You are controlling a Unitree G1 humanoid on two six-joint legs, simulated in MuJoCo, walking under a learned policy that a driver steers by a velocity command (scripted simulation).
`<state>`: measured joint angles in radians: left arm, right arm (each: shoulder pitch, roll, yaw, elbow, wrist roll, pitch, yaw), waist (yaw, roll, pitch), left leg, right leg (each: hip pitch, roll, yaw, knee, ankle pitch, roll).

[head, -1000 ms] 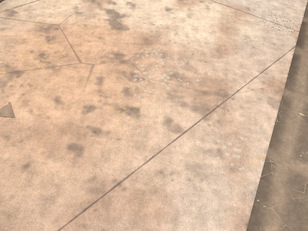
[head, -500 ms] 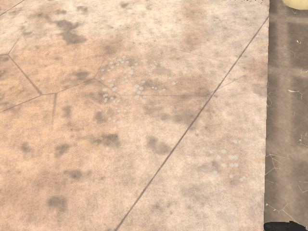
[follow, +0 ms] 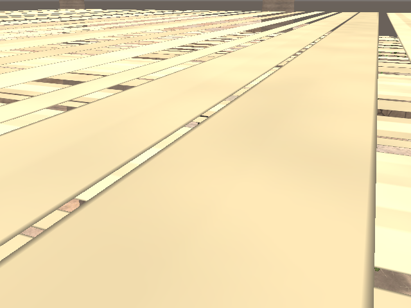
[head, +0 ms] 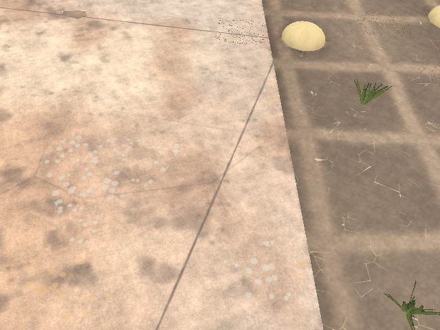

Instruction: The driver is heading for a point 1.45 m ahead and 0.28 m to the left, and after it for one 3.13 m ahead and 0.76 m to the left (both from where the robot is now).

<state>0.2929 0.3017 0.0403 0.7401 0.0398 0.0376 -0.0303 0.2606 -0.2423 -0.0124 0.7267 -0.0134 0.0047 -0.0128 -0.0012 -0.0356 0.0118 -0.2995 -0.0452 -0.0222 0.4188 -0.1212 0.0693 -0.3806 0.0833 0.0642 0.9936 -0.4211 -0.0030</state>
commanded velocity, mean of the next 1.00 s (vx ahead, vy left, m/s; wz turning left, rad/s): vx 0.45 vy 0.00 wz -0.03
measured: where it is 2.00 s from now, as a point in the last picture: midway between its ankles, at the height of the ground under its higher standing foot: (195, 205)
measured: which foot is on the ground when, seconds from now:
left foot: down 0.00-0.24, up 0.26-0.64, down 0.66-1.00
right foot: up 0.00-0.22, down 0.24-0.68, up 0.70-1.00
